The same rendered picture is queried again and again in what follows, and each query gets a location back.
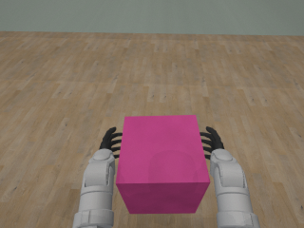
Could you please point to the robot right hand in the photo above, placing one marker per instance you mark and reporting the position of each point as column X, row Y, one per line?
column 215, row 142

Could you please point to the carton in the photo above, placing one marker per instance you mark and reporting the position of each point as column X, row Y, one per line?
column 162, row 167

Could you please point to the left robot forearm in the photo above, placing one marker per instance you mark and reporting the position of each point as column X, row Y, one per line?
column 95, row 206

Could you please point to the right robot forearm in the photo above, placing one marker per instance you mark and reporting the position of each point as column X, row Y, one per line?
column 235, row 209

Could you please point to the robot left hand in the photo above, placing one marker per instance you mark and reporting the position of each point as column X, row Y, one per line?
column 107, row 143

